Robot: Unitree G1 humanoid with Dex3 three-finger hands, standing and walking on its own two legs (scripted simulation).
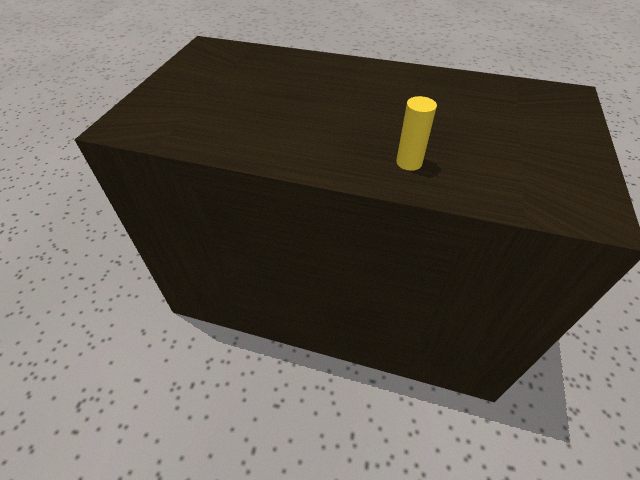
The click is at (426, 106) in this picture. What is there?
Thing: slim round
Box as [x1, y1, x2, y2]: [396, 96, 436, 170]
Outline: 422,96 412,97 407,101 396,160 397,164 400,167 410,170 420,167 422,163 436,106 433,100
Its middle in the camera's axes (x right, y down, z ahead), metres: +0.19 -0.21 +0.75
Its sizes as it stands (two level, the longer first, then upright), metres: 0.053 0.053 0.132
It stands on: a support 0.75 m high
